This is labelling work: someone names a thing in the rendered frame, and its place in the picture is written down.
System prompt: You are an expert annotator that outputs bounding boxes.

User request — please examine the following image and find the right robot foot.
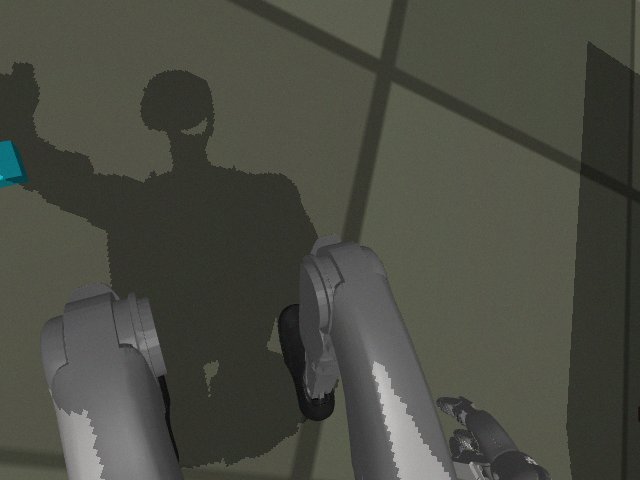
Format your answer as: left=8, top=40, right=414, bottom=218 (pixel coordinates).
left=278, top=304, right=335, bottom=421

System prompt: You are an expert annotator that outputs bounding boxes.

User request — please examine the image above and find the right robot hand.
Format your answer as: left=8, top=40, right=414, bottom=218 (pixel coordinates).
left=436, top=396, right=519, bottom=480

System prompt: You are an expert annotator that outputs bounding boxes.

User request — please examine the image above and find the right robot arm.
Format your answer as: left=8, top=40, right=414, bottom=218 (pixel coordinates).
left=490, top=451, right=552, bottom=480

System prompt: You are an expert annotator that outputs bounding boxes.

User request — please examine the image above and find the small box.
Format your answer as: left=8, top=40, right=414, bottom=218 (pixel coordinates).
left=0, top=140, right=29, bottom=188

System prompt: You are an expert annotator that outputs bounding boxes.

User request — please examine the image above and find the left robot foot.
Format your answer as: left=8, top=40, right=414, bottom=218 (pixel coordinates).
left=158, top=375, right=179, bottom=463

